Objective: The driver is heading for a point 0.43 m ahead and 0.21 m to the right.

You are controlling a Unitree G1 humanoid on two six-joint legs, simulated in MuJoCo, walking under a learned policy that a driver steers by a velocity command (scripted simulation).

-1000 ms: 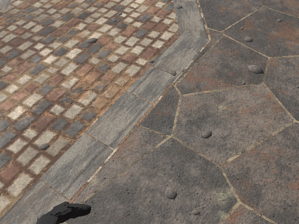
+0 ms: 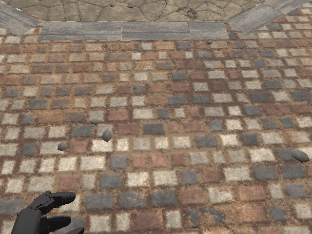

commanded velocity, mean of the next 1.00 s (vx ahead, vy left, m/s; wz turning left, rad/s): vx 0.05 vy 0.00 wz -0.74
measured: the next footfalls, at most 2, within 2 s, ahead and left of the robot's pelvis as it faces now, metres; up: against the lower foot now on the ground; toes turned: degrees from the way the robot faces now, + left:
left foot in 0.40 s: +0.22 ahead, +0.08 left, +0.00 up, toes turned -29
right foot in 0.86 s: +0.06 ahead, -0.16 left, +0.00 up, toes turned -48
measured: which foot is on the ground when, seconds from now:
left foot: up 0.00-0.38, down 0.40-0.86, up 0.88-1.00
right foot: down 0.00-0.44, up 0.46-0.84, down 0.86-1.00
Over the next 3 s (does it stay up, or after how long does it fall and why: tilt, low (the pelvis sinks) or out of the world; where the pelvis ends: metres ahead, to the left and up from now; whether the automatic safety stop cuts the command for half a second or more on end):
stays up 0.48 -0.11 0.02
